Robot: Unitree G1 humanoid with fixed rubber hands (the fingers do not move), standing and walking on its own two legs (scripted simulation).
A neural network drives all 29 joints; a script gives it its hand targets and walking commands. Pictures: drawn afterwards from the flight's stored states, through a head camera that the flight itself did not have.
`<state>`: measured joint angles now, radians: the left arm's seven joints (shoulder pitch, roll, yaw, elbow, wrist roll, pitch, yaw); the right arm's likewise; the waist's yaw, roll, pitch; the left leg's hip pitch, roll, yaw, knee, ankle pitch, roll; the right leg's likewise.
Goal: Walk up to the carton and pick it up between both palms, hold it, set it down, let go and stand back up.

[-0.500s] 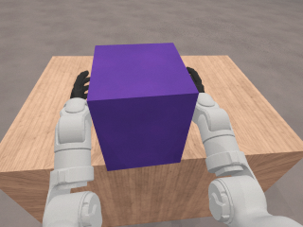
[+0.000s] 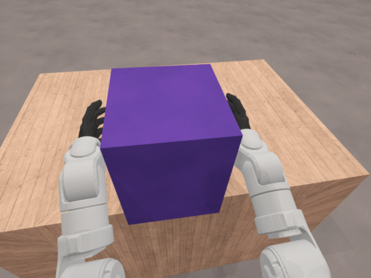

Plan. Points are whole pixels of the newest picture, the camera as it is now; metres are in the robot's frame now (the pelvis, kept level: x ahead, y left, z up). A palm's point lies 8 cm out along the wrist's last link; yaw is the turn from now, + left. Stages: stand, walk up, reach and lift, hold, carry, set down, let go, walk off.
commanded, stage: reach and lift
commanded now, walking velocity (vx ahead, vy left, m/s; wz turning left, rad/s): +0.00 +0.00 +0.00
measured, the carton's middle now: (168, 145) +0.36 +0.02 +0.13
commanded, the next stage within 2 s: hold in 0.30 s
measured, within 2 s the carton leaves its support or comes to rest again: neither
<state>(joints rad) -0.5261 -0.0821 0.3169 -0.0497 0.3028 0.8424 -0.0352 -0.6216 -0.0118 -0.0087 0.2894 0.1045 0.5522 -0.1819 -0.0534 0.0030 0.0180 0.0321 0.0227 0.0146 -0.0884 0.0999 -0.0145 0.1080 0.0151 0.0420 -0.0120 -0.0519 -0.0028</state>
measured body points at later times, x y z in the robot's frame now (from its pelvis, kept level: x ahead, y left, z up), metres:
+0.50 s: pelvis +0.01 -0.01 +0.00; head +0.00 -0.02 +0.45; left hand +0.36 +0.15 +0.16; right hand +0.37 -0.15 +0.15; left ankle +0.04 +0.13 -0.76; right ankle -0.03 -0.12 -0.76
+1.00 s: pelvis +0.00 +0.00 +0.00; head -0.01 +0.00 +0.45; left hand +0.36 +0.15 +0.17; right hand +0.36 -0.14 +0.16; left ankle +0.04 +0.13 -0.76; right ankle -0.03 -0.12 -0.76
